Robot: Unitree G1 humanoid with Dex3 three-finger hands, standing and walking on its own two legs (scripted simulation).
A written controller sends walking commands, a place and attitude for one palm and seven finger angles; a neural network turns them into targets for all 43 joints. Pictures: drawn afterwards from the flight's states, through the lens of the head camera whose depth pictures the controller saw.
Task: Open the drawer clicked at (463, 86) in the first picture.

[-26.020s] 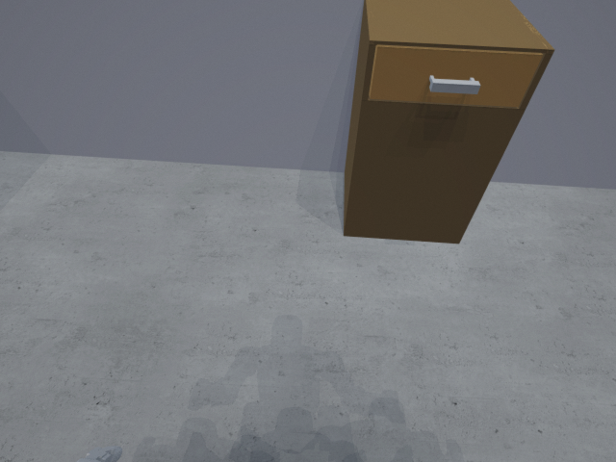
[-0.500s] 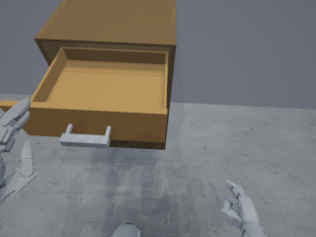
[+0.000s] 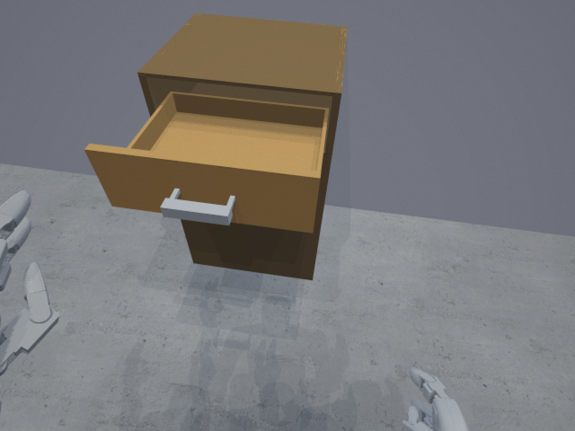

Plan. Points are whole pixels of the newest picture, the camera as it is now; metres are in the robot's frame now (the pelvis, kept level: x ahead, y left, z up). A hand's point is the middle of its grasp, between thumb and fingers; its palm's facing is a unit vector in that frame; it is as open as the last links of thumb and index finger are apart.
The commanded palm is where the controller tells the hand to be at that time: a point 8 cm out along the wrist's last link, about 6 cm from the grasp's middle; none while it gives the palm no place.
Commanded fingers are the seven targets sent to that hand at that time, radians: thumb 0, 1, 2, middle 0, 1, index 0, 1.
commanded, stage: stop stepping back and stand still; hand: left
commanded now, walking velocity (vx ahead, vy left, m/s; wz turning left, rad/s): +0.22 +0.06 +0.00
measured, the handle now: (200, 203) +0.53 +0.21 -0.03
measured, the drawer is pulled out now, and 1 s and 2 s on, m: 0.30 0.30 0.30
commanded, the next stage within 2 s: let the arm hang, fingers relaxed in 0.44 s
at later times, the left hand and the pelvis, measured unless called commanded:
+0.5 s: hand (38, 370) +0.14 +0.23 +0.16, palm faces +0.37 -0.83 -0.41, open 7.4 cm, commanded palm +0.08 +0.28 +0.18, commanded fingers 0.00 0.90 0.90 -0.20 -0.30 -0.20 -0.30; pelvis -0.04 +0.00 +0.00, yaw +1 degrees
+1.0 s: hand out of the picture -0.11 +0.19 -0.17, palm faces +0.10 -0.97 -0.20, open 7.1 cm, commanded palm none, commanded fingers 0.00 0.90 0.90 -0.20 -0.30 -0.20 -0.30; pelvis -0.05 +0.00 +0.01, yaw +4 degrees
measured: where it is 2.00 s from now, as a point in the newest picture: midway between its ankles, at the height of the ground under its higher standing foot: outside the picture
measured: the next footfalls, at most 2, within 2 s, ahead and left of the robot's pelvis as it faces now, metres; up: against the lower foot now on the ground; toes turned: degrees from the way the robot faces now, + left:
right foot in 0.30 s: +0.01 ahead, -0.12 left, +0.00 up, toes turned +5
